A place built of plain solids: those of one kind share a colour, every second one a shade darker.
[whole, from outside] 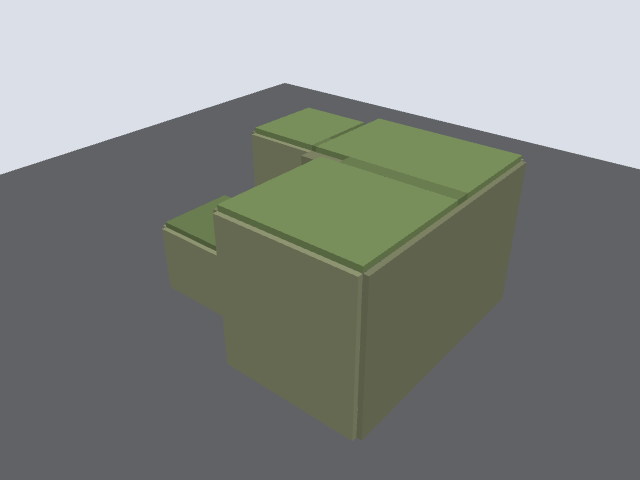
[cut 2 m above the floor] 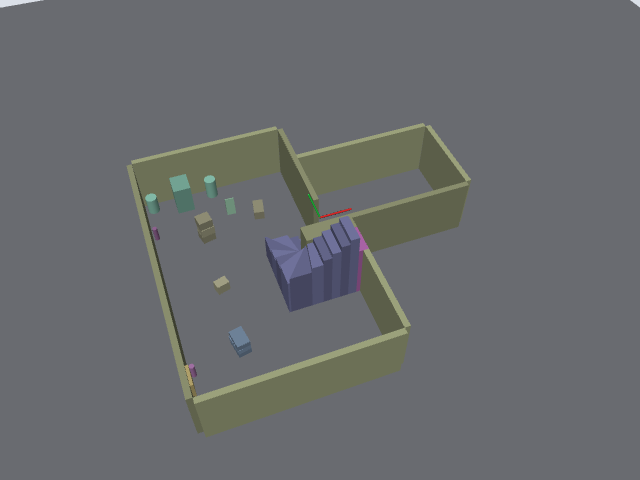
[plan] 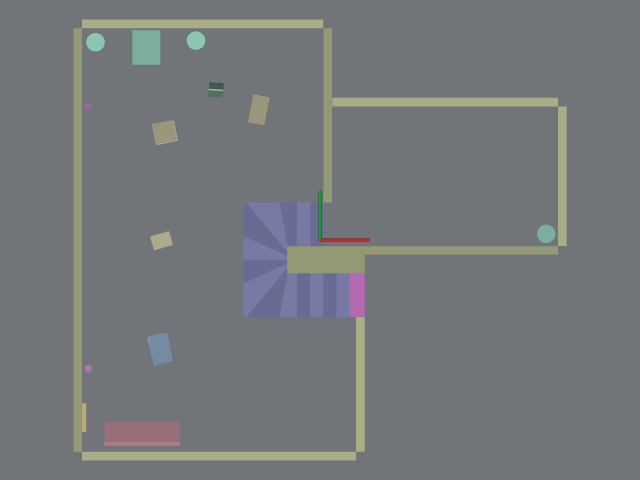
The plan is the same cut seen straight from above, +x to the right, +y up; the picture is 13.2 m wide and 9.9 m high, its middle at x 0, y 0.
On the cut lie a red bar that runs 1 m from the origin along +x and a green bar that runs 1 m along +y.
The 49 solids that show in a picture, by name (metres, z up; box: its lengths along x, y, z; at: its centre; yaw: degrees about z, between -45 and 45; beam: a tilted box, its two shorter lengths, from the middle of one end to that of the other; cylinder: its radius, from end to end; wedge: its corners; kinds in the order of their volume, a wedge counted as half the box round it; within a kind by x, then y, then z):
{
 "wall_1": {"box": [0.18, 8.73, 5.44], "at": [-5.0, 0.0, 2.67]},
 "wall_2": {"box": [4.98, 0.18, 5.44], "at": [-2.42, 4.46, 2.67]},
 "wall_3": {"box": [5.65, 0.18, 5.44], "at": [-2.08, -4.46, 2.67]},
 "wall_4": {"box": [1.6, 0.56, 5.69], "at": [0.12, -0.41, 2.54]},
 "wall_5": {"box": [0.18, 3.59, 5.44], "at": [0.16, 2.57, 2.67]},
 "wall_6": {"box": [0.18, 2.78, 5.44], "at": [0.83, -2.98, 2.67]},
 "wall_7": {"box": [2.68, 0.18, 2.57], "at": [2.27, -0.6, 4.1]},
 "wall_8": {"box": [4.66, 0.18, 2.55], "at": [2.58, -0.22, 1.23]},
 "wall_9": {"box": [4.66, 0.18, 2.55], "at": [2.58, 2.84, 1.23]},
 "wall_10": {"box": [0.18, 2.88, 2.55], "at": [5.0, 1.31, 1.23]},
 "roof_1": {"box": [4.23, 0.56, 0.2], "at": [-2.79, -0.41, 5.49]},
 "roof_2": {"box": [4.98, 4.49, 0.2], "at": [-2.42, 2.12, 5.49]},
 "roof_3": {"box": [5.65, 3.68, 0.2], "at": [-2.08, -2.53, 5.49]},
 "roof_4": {"box": [0.18, 0.9, 0.2], "at": [0.83, -1.14, 5.49]},
 "roof_5": {"box": [2.68, 2.98, 0.2], "at": [2.27, -2.18, 5.49]},
 "roof_6": {"box": [4.66, 2.88, 0.2], "at": [2.58, 1.31, 2.6]},
 "tread_1": {"wedge": [[-1.58, -1.59, -0.05], [-1.58, -1.59, 1.48], [-1.58, -0.89, -0.05], [-1.58, -0.89, 1.48], [-1.51, -1.59, -0.05], [-1.51, -1.59, 1.48], [-0.56, -0.43, -0.05], [-0.56, -0.43, 1.48]]},
 "tread_2": {"wedge": [[-1.58, -0.9, -0.05], [-1.58, -0.9, 1.29], [-1.58, -0.41, -0.05], [-1.58, -0.41, 1.3], [-0.68, -0.49, -0.05], [-0.68, -0.49, 1.29], [-0.68, -0.41, -0.05], [-0.68, -0.41, 1.3]]},
 "tread_3": {"wedge": [[-1.58, -0.41, -0.05], [-1.58, -0.41, 1.1], [-1.58, 0.08, -0.05], [-1.58, 0.08, 1.11], [-0.68, -0.41, -0.05], [-0.68, -0.41, 1.11], [-0.68, -0.33, -0.05], [-0.68, -0.33, 1.11]]},
 "tread_4": {"wedge": [[-1.58, 0.08, -0.05], [-1.58, 0.08, 0.92], [-1.58, 0.77, -0.05], [-1.58, 0.77, 0.92], [-1.52, 0.77, -0.05], [-1.52, 0.77, 0.92], [-0.56, -0.39, -0.05], [-0.56, -0.39, 0.92]]},
 "tread_5": {"wedge": [[-1.52, -1.59, -0.05], [-1.52, -1.59, 1.67], [-0.83, -1.59, -0.05], [-0.83, -1.59, 1.67], [-0.68, -0.57, -0.05], [-0.68, -0.57, 1.67], [-0.66, -0.7, -0.05], [-0.66, -0.7, 1.67]]},
 "tread_6": {"wedge": [[-1.52, 0.77, -0.05], [-1.52, 0.77, 0.73], [-0.83, 0.77, -0.05], [-0.83, 0.77, 0.73], [-0.68, -0.25, -0.05], [-0.68, -0.25, 0.73], [-0.66, -0.13, -0.05], [-0.66, -0.13, 0.73]]},
 "tread_7": {"wedge": [[-0.84, 0.77, -0.05], [-0.84, 0.77, 0.54], [-0.67, -0.13, -0.05], [-0.67, -0.13, 0.54], [-0.48, -0.13, -0.05], [-0.48, -0.13, 0.55], [-0.48, 0.77, -0.05], [-0.48, 0.77, 0.55]]},
 "tread_8": {"wedge": [[-0.83, -1.59, -0.05], [-0.83, -1.59, 1.86], [-0.66, -0.69, -0.05], [-0.66, -0.69, 1.86], [-0.47, -1.59, -0.05], [-0.47, -1.59, 1.86], [-0.47, -0.69, -0.05], [-0.47, -0.69, 1.86]]},
 "tread_9": {"wedge": [[-0.48, -0.69, -0.05], [-0.48, -0.69, 2.05], [-0.47, -1.59, -0.05], [-0.47, -1.59, 2.04], [-0.2, -1.59, -0.05], [-0.2, -1.59, 2.04], [-0.2, -0.69, -0.05], [-0.2, -0.69, 2.04]]},
 "tread_10": {"wedge": [[-0.48, -0.13, -0.05], [-0.48, -0.13, 0.36], [-0.48, 0.77, -0.05], [-0.48, 0.77, 0.36], [-0.2, -0.13, -0.05], [-0.2, -0.13, 0.36], [-0.2, 0.77, -0.05], [-0.2, 0.77, 0.36]]},
 "tread_11": {"wedge": [[-0.21, -1.59, -0.05], [-0.21, -1.59, 2.23], [-0.2, -0.69, -0.05], [-0.2, -0.69, 2.23], [0.07, -1.59, -0.05], [0.07, -1.59, 2.23], [0.07, -0.69, -0.05], [0.07, -0.69, 2.23]]},
 "tread_12": {"wedge": [[-0.21, -0.13, -0.05], [-0.21, -0.13, 0.17], [-0.21, 0.77, -0.05], [-0.21, 0.77, 0.17], [0.07, -0.13, -0.05], [0.07, -0.13, 0.17], [0.07, 0.77, -0.05], [0.07, 0.77, 0.17]]},
 "tread_13": {"wedge": [[0.07, -1.59, -0.05], [0.07, -1.59, 2.42], [0.07, -0.69, -0.05], [0.07, -0.69, 2.42], [0.34, -1.59, -0.05], [0.34, -1.59, 2.42], [0.34, -0.69, -0.05], [0.34, -0.69, 2.42]]},
 "tread_14": {"wedge": [[0.34, -1.59, -0.05], [0.34, -1.59, 2.61], [0.34, -0.69, -0.05], [0.34, -0.69, 2.61], [0.62, -1.59, -0.05], [0.62, -1.59, 2.61], [0.62, -0.69, -0.05], [0.62, -0.69, 2.6]]},
 "floor_1": {"box": [0.31, 0.9, 2.87], "at": [0.77, -1.14, 1.38]},
 "bin_1": {"cylinder": 0.19, "from": [-4.63, 4.08, 0.0], "to": [-4.63, 4.08, 0.62]},
 "bin_2": {"box": [0.58, 0.72, 1.11], "at": [-3.59, 3.97, 0.51]},
 "bin_3": {"cylinder": 0.19, "from": [-2.56, 4.11, 0.0], "to": [-2.56, 4.11, 0.75]},
 "bin_4": {"cylinder": 0.19, "from": [4.67, 0.13, 0.0], "to": [4.67, 0.13, 0.62]},
 "seats_1": {"box": [1.56, 0.08, 0.38], "at": [-3.67, -4.21, 0.63]},
 "seats_2": {"box": [1.56, 0.5, 0.49], "at": [-3.67, -4.0, 0.2]},
 "carton_1": {"box": [0.41, 0.3, 0.42], "at": [-3.27, -0.02, 0.16], "yaw": 16.0},
 "carton_2": {"box": [0.45, 0.42, 0.32], "at": [-3.21, 2.23, 0.8], "yaw": 10.2},
 "carton_3": {"box": [0.45, 0.42, 0.37], "at": [-3.2, 2.22, 0.13], "yaw": 12.7},
 "carton_4": {"box": [0.45, 0.42, 0.32], "at": [-3.19, 2.21, 0.48], "yaw": 11.6},
 "carton_5": {"box": [0.35, 0.59, 0.39], "at": [-1.26, 2.68, 0.14], "yaw": -10.9},
 "crate_1": {"box": [0.4, 0.6, 0.2], "at": [-3.3, -2.25, 0.3], "yaw": 13.0},
 "crate_2": {"box": [0.4, 0.6, 0.2], "at": [-3.29, -2.25, 0.5], "yaw": 10.2},
 "crate_3": {"box": [0.4, 0.6, 0.25], "at": [-3.29, -2.24, 0.07], "yaw": 11.1},
 "cabinet_1": {"box": [0.09, 0.6, 0.61], "at": [-4.86, -3.66, 1.55]},
 "sign_1": {"wedge": [[-2.31, 2.96, 0.0], [-2.3, 3.09, 0.62], [-2.29, 3.12, 0.62], [-2.28, 3.26, 0.0], [-2.01, 2.94, 0.0], [-2.0, 3.07, 0.62], [-1.99, 3.1, 0.62], [-1.99, 3.23, 0.0]]},
 "extinguisher_1": {"cylinder": 0.07, "from": [-4.78, -2.65, 0.0], "to": [-4.78, -2.65, 0.52]},
 "extinguisher_2": {"cylinder": 0.07, "from": [-4.78, 2.74, 0.0], "to": [-4.78, 2.74, 0.52]}
}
